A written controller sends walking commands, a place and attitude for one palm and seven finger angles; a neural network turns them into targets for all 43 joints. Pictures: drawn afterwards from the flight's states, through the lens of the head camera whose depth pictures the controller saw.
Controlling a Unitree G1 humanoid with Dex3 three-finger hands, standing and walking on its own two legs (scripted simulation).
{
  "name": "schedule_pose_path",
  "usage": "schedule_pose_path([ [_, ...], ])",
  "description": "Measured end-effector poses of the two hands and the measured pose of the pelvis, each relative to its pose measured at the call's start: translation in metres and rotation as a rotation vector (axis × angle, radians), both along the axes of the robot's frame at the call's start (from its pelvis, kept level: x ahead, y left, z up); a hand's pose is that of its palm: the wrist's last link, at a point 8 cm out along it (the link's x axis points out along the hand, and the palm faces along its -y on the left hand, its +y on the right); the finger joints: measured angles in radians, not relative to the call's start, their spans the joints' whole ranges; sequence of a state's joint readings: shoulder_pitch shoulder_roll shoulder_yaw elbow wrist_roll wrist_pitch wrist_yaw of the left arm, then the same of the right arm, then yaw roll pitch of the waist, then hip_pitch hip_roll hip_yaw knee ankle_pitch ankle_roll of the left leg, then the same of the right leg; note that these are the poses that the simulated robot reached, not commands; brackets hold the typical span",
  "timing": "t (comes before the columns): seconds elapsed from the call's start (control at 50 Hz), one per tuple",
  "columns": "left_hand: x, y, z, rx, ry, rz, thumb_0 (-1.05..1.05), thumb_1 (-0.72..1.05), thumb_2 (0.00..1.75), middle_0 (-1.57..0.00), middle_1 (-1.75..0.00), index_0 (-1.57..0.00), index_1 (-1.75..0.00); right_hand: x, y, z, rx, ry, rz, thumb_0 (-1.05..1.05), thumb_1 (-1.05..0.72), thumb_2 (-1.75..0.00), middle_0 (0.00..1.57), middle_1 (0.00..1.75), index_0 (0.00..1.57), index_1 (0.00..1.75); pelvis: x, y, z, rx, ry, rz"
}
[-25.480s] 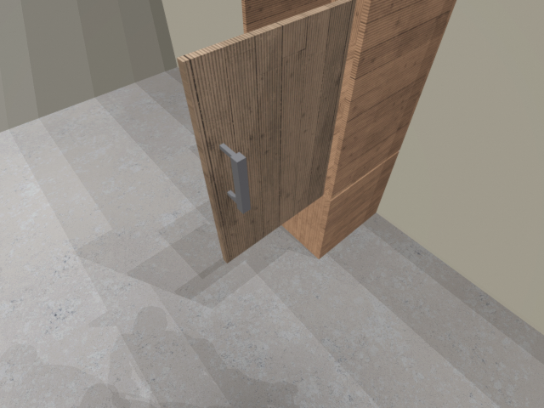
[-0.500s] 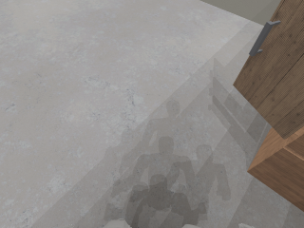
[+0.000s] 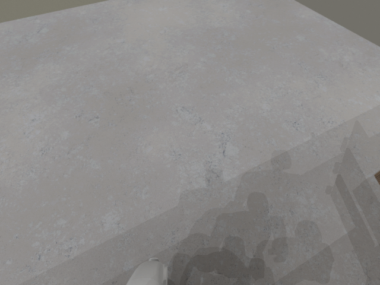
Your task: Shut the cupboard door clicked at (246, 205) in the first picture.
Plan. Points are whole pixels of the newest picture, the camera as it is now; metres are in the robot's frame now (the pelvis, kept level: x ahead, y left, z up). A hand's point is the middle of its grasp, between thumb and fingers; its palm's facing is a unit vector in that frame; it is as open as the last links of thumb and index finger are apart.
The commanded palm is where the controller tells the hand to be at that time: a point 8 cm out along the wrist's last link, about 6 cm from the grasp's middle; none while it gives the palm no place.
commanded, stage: walk to a spot facing it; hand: left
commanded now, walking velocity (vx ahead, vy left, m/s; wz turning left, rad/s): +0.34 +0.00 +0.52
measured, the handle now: out of the picture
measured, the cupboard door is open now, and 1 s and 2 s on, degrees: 65 65 65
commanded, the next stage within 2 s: turn to face it in 0.44 s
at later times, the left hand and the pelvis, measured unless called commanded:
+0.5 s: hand (107, 213) +0.30 +0.25 -0.15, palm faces +0.15 -0.96 -0.22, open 7.4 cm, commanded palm none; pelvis +0.20 +0.04 +0.00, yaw +9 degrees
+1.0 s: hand (113, 196) +0.36 +0.26 -0.19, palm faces +0.12 -0.98 -0.18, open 7.3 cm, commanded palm none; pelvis +0.36 +0.07 -0.01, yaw +1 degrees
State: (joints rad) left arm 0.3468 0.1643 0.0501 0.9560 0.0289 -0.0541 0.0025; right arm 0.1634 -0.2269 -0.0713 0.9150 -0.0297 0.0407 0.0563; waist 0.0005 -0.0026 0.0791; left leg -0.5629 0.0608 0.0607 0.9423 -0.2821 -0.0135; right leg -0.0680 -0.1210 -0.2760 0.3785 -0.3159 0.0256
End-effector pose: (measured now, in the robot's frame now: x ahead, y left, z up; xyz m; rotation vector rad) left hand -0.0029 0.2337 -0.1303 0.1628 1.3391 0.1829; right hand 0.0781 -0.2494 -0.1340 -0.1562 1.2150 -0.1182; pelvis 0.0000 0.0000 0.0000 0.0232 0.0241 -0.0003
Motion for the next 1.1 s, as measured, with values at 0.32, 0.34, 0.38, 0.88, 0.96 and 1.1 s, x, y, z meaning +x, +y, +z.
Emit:
schedule_pose_path([
  [0.32, 0.106, 0.063, -0.022, -0.014, 0.000, 0.142, 0.01, 0.91, 0.89, -0.20, -0.30, -0.20, -0.30, 0.169, 0.070, 0.000, -0.056, -0.096, 0.189, 0.00, -0.91, -0.90, 0.20, 0.29, 0.20, 0.30, 0.121, 0.048, -0.013, -0.024, -0.026, 0.122],
  [0.34, 0.128, 0.066, -0.018, -0.009, -0.041, 0.135, 0.01, 0.91, 0.89, -0.20, -0.30, -0.20, -0.30, 0.166, 0.071, 0.000, -0.051, -0.067, 0.182, 0.00, -0.91, -0.90, 0.20, 0.29, 0.20, 0.30, 0.129, 0.048, -0.010, -0.023, -0.025, 0.129],
  [0.38, 0.170, 0.070, -0.009, 0.001, -0.114, 0.120, 0.01, 0.91, 0.90, -0.20, -0.30, -0.20, -0.30, 0.160, 0.071, -0.001, -0.042, -0.009, 0.161, 0.00, -0.91, -0.90, 0.20, 0.30, 0.20, 0.30, 0.146, 0.048, -0.005, -0.022, -0.023, 0.142],
  [0.88, 0.328, 0.054, -0.024, -0.028, 0.001, 0.145, -0.01, 0.94, 0.89, -0.21, -0.30, -0.21, -0.30, 0.359, 0.078, -0.005, -0.042, -0.028, 0.104, 0.01, -0.91, -0.90, 0.19, 0.29, 0.20, 0.30, 0.337, 0.051, -0.010, -0.045, -0.012, 0.101],
  [0.96, 0.340, 0.070, -0.032, -0.043, 0.060, 0.117, 0.00, 0.93, 0.89, -0.21, -0.30, -0.20, -0.30, 0.385, 0.094, 0.001, -0.054, -0.099, 0.097, 0.00, -0.91, -0.90, 0.20, 0.29, 0.20, 0.30, 0.352, 0.064, -0.013, -0.053, -0.016, 0.044],
  [1.1, 0.412, 0.084, -0.017, -0.033, -0.019, 0.011, 0.01, 0.92, 0.89, -0.20, -0.30, -0.20, -0.30, 0.380, 0.088, 0.009, -0.066, -0.080, 0.018, 0.00, -0.91, -0.90, 0.20, 0.30, 0.21, 0.30, 0.368, 0.069, -0.003, -0.069, -0.028, -0.046],
])
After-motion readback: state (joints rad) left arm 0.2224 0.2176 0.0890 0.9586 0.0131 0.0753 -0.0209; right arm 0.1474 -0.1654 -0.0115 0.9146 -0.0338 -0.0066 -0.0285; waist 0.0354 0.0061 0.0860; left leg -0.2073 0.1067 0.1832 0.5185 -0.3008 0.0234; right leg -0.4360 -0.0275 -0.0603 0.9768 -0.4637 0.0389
